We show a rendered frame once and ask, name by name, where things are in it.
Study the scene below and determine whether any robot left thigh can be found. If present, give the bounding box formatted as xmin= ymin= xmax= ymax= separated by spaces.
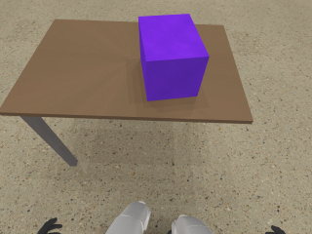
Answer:
xmin=105 ymin=202 xmax=151 ymax=234

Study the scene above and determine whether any robot left hand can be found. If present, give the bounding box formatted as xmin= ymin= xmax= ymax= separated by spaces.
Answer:
xmin=37 ymin=217 xmax=62 ymax=234

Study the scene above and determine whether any robot thigh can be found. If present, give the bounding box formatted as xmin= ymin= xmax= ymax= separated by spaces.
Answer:
xmin=105 ymin=202 xmax=151 ymax=234
xmin=172 ymin=215 xmax=213 ymax=234

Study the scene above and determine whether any table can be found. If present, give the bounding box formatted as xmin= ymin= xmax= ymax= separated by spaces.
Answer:
xmin=0 ymin=19 xmax=254 ymax=167

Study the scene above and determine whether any robot right thigh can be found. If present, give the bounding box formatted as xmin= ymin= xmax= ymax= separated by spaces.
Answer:
xmin=172 ymin=215 xmax=213 ymax=234

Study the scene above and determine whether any carton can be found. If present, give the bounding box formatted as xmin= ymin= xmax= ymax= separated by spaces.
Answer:
xmin=138 ymin=14 xmax=210 ymax=101

